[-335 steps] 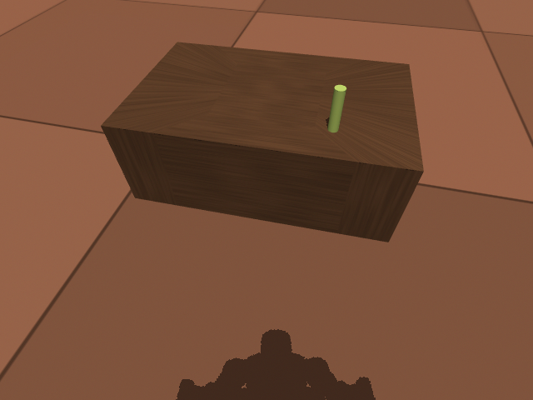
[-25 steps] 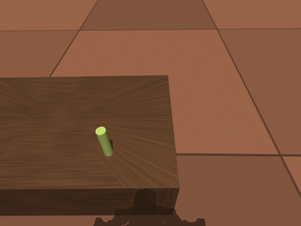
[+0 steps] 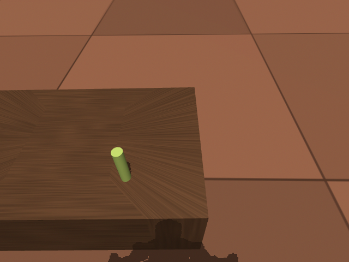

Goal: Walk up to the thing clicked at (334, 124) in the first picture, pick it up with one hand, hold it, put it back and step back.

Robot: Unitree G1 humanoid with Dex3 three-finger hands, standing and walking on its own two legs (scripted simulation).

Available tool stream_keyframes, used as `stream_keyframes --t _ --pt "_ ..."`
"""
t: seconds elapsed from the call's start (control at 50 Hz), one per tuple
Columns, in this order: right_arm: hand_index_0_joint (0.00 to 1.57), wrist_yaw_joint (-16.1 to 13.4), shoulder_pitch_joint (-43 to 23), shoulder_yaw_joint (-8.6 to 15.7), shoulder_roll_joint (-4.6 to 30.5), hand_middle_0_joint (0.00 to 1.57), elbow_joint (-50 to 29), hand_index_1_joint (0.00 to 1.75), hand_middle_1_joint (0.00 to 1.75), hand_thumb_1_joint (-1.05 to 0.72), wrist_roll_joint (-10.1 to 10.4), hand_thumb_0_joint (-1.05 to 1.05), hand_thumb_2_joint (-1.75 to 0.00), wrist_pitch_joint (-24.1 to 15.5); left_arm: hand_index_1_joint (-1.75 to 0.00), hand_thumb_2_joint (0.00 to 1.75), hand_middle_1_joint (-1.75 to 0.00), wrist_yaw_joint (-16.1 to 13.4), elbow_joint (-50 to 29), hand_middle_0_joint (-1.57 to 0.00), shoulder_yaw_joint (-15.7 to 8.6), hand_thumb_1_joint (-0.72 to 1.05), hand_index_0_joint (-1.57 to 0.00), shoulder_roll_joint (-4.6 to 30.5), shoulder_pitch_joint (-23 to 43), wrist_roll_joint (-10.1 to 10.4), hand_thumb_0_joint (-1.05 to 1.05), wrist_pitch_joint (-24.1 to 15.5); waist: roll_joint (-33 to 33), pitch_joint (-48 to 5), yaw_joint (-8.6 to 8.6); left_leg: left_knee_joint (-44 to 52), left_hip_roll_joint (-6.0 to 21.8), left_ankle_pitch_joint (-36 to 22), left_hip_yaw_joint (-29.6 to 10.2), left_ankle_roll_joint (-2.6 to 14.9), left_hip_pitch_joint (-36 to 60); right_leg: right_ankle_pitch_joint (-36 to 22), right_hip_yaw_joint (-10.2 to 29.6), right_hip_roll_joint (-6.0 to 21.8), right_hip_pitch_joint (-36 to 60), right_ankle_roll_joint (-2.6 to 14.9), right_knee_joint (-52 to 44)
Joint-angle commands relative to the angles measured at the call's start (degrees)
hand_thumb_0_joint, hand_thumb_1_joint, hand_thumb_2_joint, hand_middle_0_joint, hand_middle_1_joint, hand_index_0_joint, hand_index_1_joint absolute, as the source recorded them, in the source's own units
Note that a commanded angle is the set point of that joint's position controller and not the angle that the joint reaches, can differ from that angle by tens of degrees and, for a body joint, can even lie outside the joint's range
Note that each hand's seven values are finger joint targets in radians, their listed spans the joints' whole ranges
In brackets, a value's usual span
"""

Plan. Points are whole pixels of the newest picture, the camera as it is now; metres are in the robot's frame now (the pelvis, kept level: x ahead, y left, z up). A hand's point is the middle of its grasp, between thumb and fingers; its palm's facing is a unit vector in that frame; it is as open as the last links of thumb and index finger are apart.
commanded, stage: stand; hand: left
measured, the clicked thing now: (121, 165) +0.51 +0.23 -0.24
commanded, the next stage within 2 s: go down in 0.04 s
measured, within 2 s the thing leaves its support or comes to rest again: neither
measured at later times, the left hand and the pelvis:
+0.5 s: hand out of the picture +0.14 +0.25 -0.14, palm faces +0.03 -0.95 -0.32, open 13.6 cm; pelvis -0.01 +0.01 -0.02, yaw +1 degrees
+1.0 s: hand out of the picture +0.15 +0.27 -0.14, palm faces +0.05 -0.95 -0.31, open 17.5 cm; pelvis +0.00 +0.03 -0.03, yaw +2 degrees
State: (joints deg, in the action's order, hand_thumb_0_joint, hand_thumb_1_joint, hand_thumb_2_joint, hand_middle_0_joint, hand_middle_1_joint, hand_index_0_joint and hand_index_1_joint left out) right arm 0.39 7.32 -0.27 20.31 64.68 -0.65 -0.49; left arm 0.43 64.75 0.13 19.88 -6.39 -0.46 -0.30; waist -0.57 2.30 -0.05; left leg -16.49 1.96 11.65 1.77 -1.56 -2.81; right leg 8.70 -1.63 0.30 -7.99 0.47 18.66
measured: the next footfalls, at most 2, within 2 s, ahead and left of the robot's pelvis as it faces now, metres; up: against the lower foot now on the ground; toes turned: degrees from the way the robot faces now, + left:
none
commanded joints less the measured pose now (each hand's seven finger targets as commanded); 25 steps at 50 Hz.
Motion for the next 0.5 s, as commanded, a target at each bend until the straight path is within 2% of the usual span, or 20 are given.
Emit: stream_keyframes --t 0.0,0.1,0.12,0.14,0.16,0.18,0.2,0.22,0.24,0.26,0.28,0.3,0.32,0.34,0.36,0.38,0.4,0.44,0.46,0.48 --pt "0.20 -0.85 -2.46 2.56 12.12 0.20 -3.49 0.30 0.30 -0.90 -0.06 0.00 -0.90 -1.06 -0.30 0.90 -0.30 -0.87 -3.67 -0.20 -2.30 0.90 -0.20 12.67 2.35 -0.04 0.00 -1.55 0.56 -3.45 0.11 2.43 6.40 -6.82 -4.82 2.07 -1.89 -8.79 6.25 7.37 2.27 0.99 -2.40" --pt "0.20 -0.87 -2.16 2.41 12.18 0.20 -3.24 0.30 0.30 -0.90 -0.08 0.00 -0.90 -1.02 -0.30 0.90 -0.30 -0.83 -3.52 -0.20 -2.24 0.90 -0.20 12.54 2.36 0.10 0.00 -1.45 0.39 -2.61 0.30 2.78 6.34 -5.60 -4.88 2.03 -2.30 -6.89 6.42 7.31 1.98 0.86 -2.81" --pt "0.12 -0.82 -2.24 2.50 12.16 0.12 -3.35 0.22 0.22 -0.82 -0.07 0.00 -0.82 -1.04 -0.22 0.82 -0.24 -0.84 -3.49 -0.15 -2.27 0.82 -0.18 12.76 2.46 0.05 0.00 -1.53 0.62 -3.20 0.16 2.58 6.39 -5.86 -4.89 2.08 -1.99 -7.03 6.45 7.38 2.32 0.89 -2.68" --pt "0.05 -1.75 -22.35 0.45 1.36 0.04 -23.46 0.14 0.14 -0.74 5.76 0.00 -0.74 -8.10 -0.14 0.74 -0.16 -1.24 -23.60 -0.07 -0.49 0.74 -0.10 1.05 22.56 4.52 0.00 -5.80 0.03 -4.36 -2.02 -5.11 -2.51 -3.30 0.95 2.03 -11.59 -1.85 0.35 0.84 -3.93 -0.21 2.14" --pt "0.05 -2.40 -20.32 0.82 4.69 0.04 -27.68 0.06 0.06 -0.66 5.51 0.00 -0.66 -9.73 -0.06 0.66 -0.08 -2.28 -26.38 -0.02 -2.09 0.66 -0.02 6.76 23.04 4.63 0.00 -5.65 1.50 -4.99 -1.35 -4.69 -2.62 -0.70 1.13 2.35 -9.87 1.35 0.78 1.43 -1.76 -0.63 0.82" --pt "0.05 -3.30 -14.34 2.84 8.56 0.04 -20.42 0.05 0.05 -0.58 5.80 0.00 -0.58 -8.98 -0.02 0.58 0.00 -2.76 -19.49 -0.02 -1.91 0.58 -0.01 9.87 14.55 4.25 0.00 -3.58 -1.01 -3.20 -0.41 -4.89 -2.70 1.77 1.65 1.76 -11.30 4.48 0.84 1.33 -3.06 -0.31 1.26" --pt "0.05 -4.16 -10.05 5.84 11.89 0.05 -14.20 0.05 0.05 -0.50 5.68 0.00 -0.50 -7.43 -0.02 0.50 0.00 -3.10 -9.70 -0.03 -5.92 0.50 -0.02 14.59 6.88 3.46 0.00 -0.33 0.11 -2.38 -0.49 -7.37 -2.50 0.64 1.30 1.68 -14.07 3.28 0.42 0.65 -5.90 -0.20 3.31" --pt "0.05 -4.32 -10.99 7.41 12.52 0.04 -14.83 0.05 0.05 -0.42 5.40 0.00 -0.42 -7.46 -0.02 0.42 0.00 -2.87 -9.80 -0.04 -7.07 0.42 -0.03 15.35 8.39 2.86 0.00 1.13 2.30 -3.75 0.21 -9.68 -2.35 -0.07 0.79 1.95 -16.76 2.00 0.16 0.48 -6.65 -0.07 5.83" --pt "0.05 -4.17 -13.34 7.71 11.18 0.05 -17.78 0.05 0.05 -0.34 4.52 0.00 -0.34 -8.50 -0.03 0.34 -0.01 -2.66 -14.14 -0.03 -6.78 0.35 -0.02 13.79 13.46 2.61 0.00 0.62 1.83 -11.72 0.32 -11.57 -2.42 -1.28 0.58 2.11 -16.13 -0.46 0.68 0.73 -4.44 -0.30 8.22" --pt "0.05 -4.04 -12.46 7.64 9.40 0.05 -17.59 0.05 0.05 -0.26 3.98 0.00 -0.26 -8.70 -0.02 0.26 -0.01 -2.42 -14.29 -0.04 -6.53 0.27 -0.03 12.14 13.36 1.86 0.00 1.45 0.87 -15.04 0.26 -12.62 -2.52 -2.35 0.25 2.10 -16.38 -2.03 0.41 0.67 -4.06 -0.28 9.94" --pt "0.05 -3.80 -5.17 9.62 9.55 0.05 -18.23 0.05 0.05 -0.18 3.27 0.00 -0.21 -8.42 -0.03 0.21 -0.01 -2.02 -14.61 -0.05 -8.63 0.22 -0.04 13.37 8.73 0.62 0.00 2.89 0.56 -16.35 -0.13 -13.38 -2.60 -3.69 0.08 2.17 -17.17 -3.59 0.14 0.41 -4.32 -0.18 10.95" --pt "0.05 -3.34 2.86 11.14 9.06 0.05 -17.54 0.05 0.05 -0.10 2.88 0.00 -0.20 -7.72 -0.03 0.20 -0.01 -1.21 -13.35 -0.05 -9.82 0.18 -0.04 12.68 0.92 -0.10 0.00 4.85 0.44 -16.41 -0.17 -13.77 -2.98 -5.03 0.33 2.20 -17.41 -4.88 -0.09 0.21 -4.60 -0.02 11.25" --pt "0.05 -3.11 5.81 11.15 8.44 0.05 -17.63 0.05 0.05 -0.02 2.95 0.00 -0.18 -7.26 -0.01 0.16 -0.01 -0.49 -13.72 -0.06 -9.00 0.14 -0.05 10.70 -1.39 -0.13 0.00 6.61 1.27 -15.98 -0.78 -13.57 -3.28 -7.19 0.59 2.19 -16.49 -7.61 -0.09 0.06 -4.67 -0.18 11.09" --pt "0.05 -3.18 1.95 11.49 9.51 0.05 -21.98 0.05 0.05 0.05 2.96 0.00 -0.17 -7.40 -0.01 0.14 -0.01 -0.04 -19.23 -0.06 -8.72 0.08 -0.06 11.35 2.42 -0.19 0.00 7.72 1.35 -18.60 -1.10 -12.99 -3.56 -9.21 0.59 2.18 -14.84 -9.82 -0.08 0.23 -3.54 -0.37 10.40" --pt "0.05 -3.09 0.68 11.54 9.73 0.05 -24.96 0.05 0.05 0.09 3.21 0.00 -0.16 -7.16 -0.01 0.13 -0.01 0.42 -23.30 -0.06 -8.89 0.02 -0.06 12.09 3.88 -0.35 0.00 9.32 0.78 -18.04 -1.29 -12.22 -3.53 -10.31 0.42 2.08 -13.78 -10.34 -0.27 0.09 -4.01 -0.25 9.90" --pt "0.05 -2.70 3.00 9.97 6.84 0.05 -24.36 0.05 0.05 0.15 3.47 0.00 -0.14 -6.33 -0.02 0.11 -0.01 1.02 -23.90 -0.07 -8.64 -0.06 -0.07 11.12 1.69 -0.53 0.00 11.23 0.55 -15.90 -0.88 -12.25 -3.65 -9.75 0.33 2.20 -14.70 -9.12 -0.55 0.13 -5.69 -0.15 9.56" --pt "0.05 -2.22 3.48 9.51 5.63 0.05 -24.84 0.05 0.05 0.18 3.52 0.00 -0.13 -5.68 -0.01 0.10 -0.01 1.62 -23.61 -0.07 -8.27 -0.08 -0.06 9.81 0.45 -0.64 0.00 12.89 0.79 -14.59 -0.75 -12.70 -3.75 -9.69 0.53 2.23 -15.72 -8.65 -0.64 0.06 -6.96 -0.08 9.82" --pt "0.05 -1.90 -2.14 8.74 4.92 0.05 -28.89 0.05 0.05 0.27 3.46 0.00 -0.11 -5.83 -0.03 0.08 -0.03 2.01 -27.44 -0.08 -7.28 -0.22 -0.08 8.72 6.10 -0.77 0.00 14.36 2.55 -13.24 -0.79 -14.16 -3.40 -6.15 0.25 2.41 -18.17 -4.85 -0.80 0.14 -9.98 -0.23 10.84" --pt "0.05 -1.88 -3.71 8.94 5.32 0.05 -29.91 0.05 0.05 0.31 3.22 0.00 -0.10 -6.25 -0.04 0.07 -0.03 2.02 -29.27 -0.08 -7.16 -0.30 -0.08 8.56 8.88 -0.68 0.00 14.25 3.35 -12.22 -1.33 -14.94 -3.08 -3.22 -0.03 2.55 -19.53 -1.88 -0.92 0.09 -11.68 -0.34 11.35" --pt "0.05 -2.02 -1.62 10.66 6.58 0.05 -28.72 0.05 0.05 0.33 2.81 0.00 -0.09 -6.33 -0.04 0.08 -0.03 1.75 -29.94 -0.08 -8.62 -0.34 -0.07 10.27 7.36 -1.12 0.00 14.40 2.31 -12.01 -1.00 -15.22 -3.07 -1.59 0.00 2.49 -20.27 -0.13 -0.90 0.07 -12.33 -0.20 11.96"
